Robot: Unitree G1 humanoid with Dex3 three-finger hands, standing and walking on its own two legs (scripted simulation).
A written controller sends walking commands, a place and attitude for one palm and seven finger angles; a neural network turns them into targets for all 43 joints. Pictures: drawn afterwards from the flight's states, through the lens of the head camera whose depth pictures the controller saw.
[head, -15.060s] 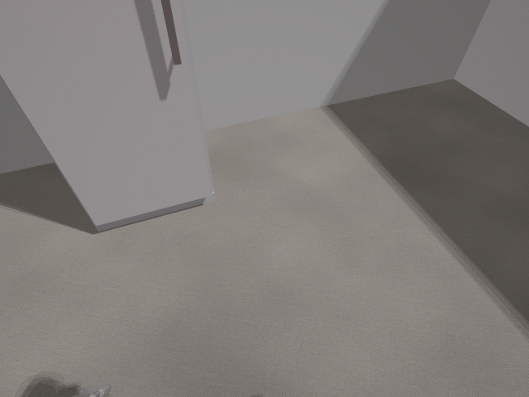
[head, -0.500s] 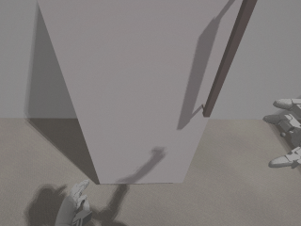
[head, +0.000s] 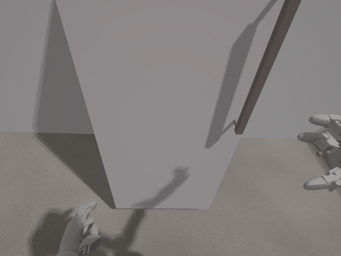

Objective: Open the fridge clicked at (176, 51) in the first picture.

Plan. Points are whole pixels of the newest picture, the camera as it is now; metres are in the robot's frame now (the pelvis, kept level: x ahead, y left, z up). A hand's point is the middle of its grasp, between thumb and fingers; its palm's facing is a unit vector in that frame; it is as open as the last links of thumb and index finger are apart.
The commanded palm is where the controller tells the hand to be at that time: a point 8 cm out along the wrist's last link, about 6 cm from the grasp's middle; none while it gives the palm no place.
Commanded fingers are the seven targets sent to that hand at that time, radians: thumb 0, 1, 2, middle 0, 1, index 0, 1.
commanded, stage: move the hooked fingers beside the handle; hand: right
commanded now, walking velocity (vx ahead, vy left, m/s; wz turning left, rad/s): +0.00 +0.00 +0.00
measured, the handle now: (258, 73) +0.51 -0.22 +0.21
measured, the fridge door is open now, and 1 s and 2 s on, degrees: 0 0 0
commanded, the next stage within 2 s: none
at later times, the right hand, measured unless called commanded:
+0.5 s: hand (313, 140) +0.32 -0.29 +0.17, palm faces +0.06 +1.00 -0.05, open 14.0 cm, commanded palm +0.29 -0.33 +0.18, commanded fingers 0.00 0.50 -0.30 0.30 1.20 0.30 1.20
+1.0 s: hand (300, 122) +0.38 -0.29 +0.17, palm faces +0.03 +1.00 -0.02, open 14.0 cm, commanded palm +0.35 -0.33 +0.17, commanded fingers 0.00 0.50 -0.30 0.30 1.20 0.30 1.20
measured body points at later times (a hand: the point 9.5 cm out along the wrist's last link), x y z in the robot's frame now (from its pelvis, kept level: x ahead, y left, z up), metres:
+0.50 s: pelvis +0.00 -0.01 +0.00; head -0.01 +0.00 +0.45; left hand +0.16 +0.24 -0.07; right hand +0.31 -0.34 +0.18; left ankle +0.02 +0.11 -0.74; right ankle -0.03 -0.12 -0.74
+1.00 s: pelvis +0.00 -0.01 +0.00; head +0.01 -0.01 +0.45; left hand +0.13 +0.24 -0.09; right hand +0.37 -0.34 +0.17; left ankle +0.02 +0.11 -0.74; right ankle -0.03 -0.12 -0.74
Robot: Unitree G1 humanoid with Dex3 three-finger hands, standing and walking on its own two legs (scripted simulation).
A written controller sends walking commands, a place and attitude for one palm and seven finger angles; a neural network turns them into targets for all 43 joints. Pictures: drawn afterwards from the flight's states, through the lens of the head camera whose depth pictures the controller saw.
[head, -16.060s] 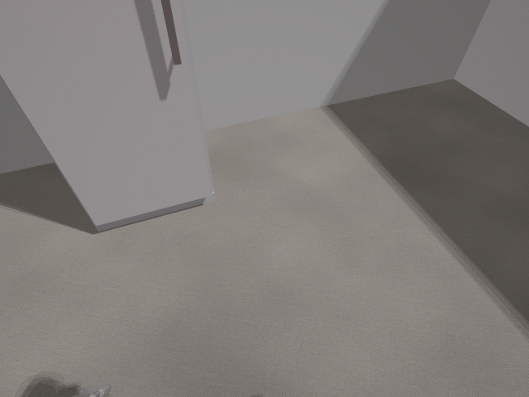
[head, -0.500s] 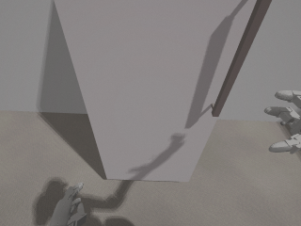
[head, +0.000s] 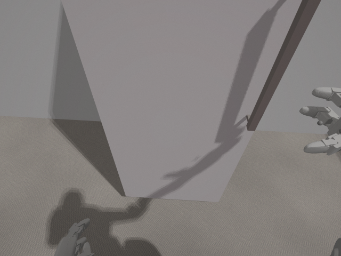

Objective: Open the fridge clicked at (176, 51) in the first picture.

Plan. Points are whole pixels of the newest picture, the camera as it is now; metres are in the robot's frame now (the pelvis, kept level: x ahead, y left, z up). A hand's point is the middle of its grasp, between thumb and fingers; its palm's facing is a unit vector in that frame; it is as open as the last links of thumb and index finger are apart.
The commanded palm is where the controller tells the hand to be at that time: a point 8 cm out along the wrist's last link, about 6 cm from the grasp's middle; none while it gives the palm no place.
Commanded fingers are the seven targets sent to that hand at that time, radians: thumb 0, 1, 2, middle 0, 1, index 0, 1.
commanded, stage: move the hooked fingers beside the handle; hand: right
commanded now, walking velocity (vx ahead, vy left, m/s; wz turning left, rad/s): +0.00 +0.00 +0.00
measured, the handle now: (275, 66) +0.51 -0.21 +0.21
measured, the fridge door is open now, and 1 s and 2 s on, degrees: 0 0 0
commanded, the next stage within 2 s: feel for the door with the fingertips in 1.50 s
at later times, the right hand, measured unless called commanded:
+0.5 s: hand (306, 104) +0.43 -0.27 +0.17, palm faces +0.03 +1.00 -0.01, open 14.0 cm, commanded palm +0.41 -0.32 +0.16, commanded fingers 0.00 0.50 -0.30 0.30 1.20 0.30 1.20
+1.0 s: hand (302, 100) +0.45 -0.28 +0.16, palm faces +0.01 +1.00 +0.00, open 14.0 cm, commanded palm +0.42 -0.33 +0.16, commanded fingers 0.00 0.50 -0.30 0.30 1.20 0.30 1.20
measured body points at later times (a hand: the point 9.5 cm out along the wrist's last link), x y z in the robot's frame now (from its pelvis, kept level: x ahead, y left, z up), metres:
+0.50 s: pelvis +0.01 +0.00 +0.00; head +0.04 -0.01 +0.45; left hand +0.10 +0.26 -0.10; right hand +0.42 -0.33 +0.17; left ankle +0.02 +0.12 -0.74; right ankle -0.04 -0.10 -0.74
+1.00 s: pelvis +0.01 -0.01 +0.00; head +0.06 -0.01 +0.44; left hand +0.04 +0.27 -0.11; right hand +0.44 -0.33 +0.16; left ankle +0.02 +0.12 -0.74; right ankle -0.04 -0.10 -0.74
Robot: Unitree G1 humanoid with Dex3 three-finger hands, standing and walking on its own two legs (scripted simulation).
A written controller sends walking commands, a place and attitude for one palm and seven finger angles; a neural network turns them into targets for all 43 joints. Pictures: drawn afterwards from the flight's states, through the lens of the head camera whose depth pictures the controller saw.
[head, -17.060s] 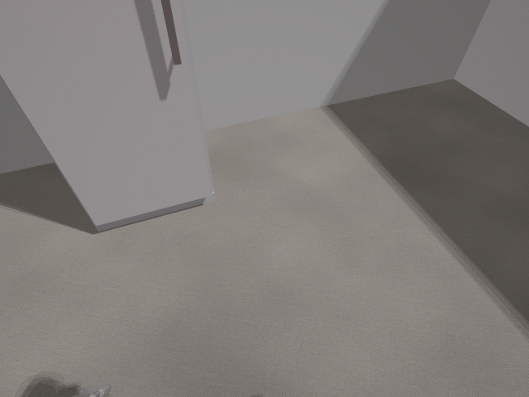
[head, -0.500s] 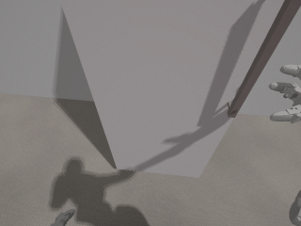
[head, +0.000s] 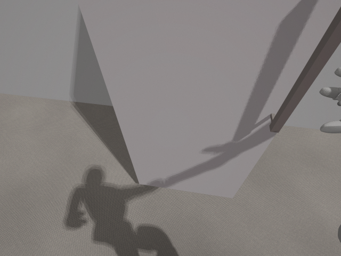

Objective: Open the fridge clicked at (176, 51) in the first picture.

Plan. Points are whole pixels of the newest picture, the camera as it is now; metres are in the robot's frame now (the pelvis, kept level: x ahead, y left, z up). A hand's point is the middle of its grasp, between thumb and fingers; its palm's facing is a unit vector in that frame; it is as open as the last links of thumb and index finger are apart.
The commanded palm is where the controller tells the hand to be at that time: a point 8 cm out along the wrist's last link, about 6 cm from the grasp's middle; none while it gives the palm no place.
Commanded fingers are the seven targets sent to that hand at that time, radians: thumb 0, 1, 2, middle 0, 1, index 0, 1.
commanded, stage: move the hooked fingers beside the handle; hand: right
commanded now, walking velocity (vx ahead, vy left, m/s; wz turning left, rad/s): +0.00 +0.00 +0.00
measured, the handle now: (310, 61) +0.49 -0.22 +0.22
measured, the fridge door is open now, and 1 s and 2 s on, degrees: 0 0 0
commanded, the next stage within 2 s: feel for the door with the fingertips in 0.50 s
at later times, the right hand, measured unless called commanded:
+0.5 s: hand (338, 102) +0.43 -0.28 +0.16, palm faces +0.05 +1.00 -0.01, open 14.0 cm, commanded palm +0.41 -0.33 +0.16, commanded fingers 0.00 0.50 -0.30 0.30 1.20 0.30 1.20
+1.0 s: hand (323, 102) +0.43 -0.26 +0.16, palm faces +0.04 +1.00 +0.01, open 14.0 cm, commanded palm +0.41 -0.30 +0.16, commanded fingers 0.00 0.50 -0.30 0.30 1.20 0.30 1.20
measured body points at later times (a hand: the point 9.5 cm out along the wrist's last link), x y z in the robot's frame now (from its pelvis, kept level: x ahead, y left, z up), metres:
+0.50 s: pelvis -0.01 +0.00 +0.00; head +0.05 -0.01 +0.45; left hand +0.07 +0.27 -0.11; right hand +0.42 -0.34 +0.17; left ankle +0.01 +0.13 -0.73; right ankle -0.05 -0.10 -0.73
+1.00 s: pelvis +0.00 +0.00 +0.00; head +0.04 -0.01 +0.45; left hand +0.07 +0.27 -0.11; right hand +0.42 -0.31 +0.16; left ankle +0.01 +0.13 -0.73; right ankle -0.05 -0.10 -0.73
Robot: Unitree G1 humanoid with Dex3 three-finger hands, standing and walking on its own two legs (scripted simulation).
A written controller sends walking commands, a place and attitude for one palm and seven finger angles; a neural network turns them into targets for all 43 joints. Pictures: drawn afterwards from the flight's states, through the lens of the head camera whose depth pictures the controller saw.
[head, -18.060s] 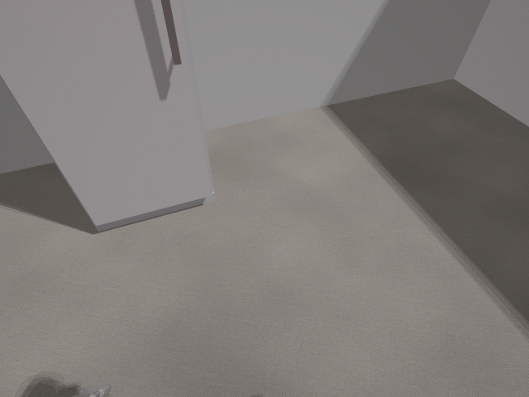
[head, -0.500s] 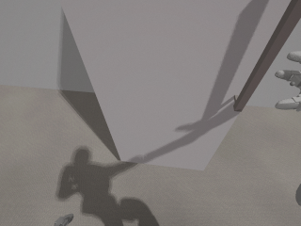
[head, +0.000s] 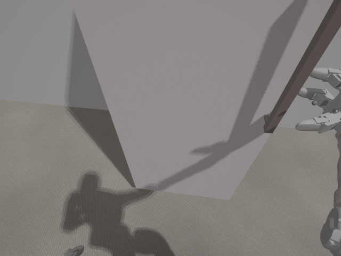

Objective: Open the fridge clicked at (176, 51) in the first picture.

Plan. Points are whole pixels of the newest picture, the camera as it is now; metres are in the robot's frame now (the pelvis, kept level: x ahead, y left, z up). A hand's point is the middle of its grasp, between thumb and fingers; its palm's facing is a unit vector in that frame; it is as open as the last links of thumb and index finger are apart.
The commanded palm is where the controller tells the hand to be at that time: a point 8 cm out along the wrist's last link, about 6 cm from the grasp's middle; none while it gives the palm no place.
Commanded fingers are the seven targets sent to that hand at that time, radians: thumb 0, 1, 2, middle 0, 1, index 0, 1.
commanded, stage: feel for the door with the fingertips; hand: right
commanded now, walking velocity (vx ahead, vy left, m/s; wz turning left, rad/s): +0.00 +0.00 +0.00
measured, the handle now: (301, 63) +0.49 -0.22 +0.22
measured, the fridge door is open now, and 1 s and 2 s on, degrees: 0 0 0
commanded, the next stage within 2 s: slide the fingers in behind the handle in 0.34 s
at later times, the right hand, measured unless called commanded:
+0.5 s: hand (315, 97) +0.44 -0.26 +0.17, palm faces +0.03 +1.00 +0.00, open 13.7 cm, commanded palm +0.43 -0.30 +0.16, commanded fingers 0.00 0.50 -0.30 0.30 1.20 0.30 1.20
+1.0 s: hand (306, 101) +0.43 -0.24 +0.16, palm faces +0.04 +1.00 +0.01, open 14.0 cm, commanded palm +0.40 -0.28 +0.16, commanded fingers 0.00 0.50 -0.30 0.30 1.20 0.30 1.20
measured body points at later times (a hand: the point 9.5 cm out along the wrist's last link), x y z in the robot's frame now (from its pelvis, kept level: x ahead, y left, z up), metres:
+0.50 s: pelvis -0.02 +0.00 +0.00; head +0.04 -0.01 +0.44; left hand +0.03 +0.27 -0.11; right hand +0.44 -0.31 +0.17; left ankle +0.01 +0.13 -0.73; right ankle -0.06 -0.10 -0.73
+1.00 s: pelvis -0.01 +0.00 +0.00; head +0.02 +0.00 +0.45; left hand +0.06 +0.26 -0.11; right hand +0.42 -0.29 +0.17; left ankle +0.01 +0.13 -0.73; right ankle -0.06 -0.10 -0.73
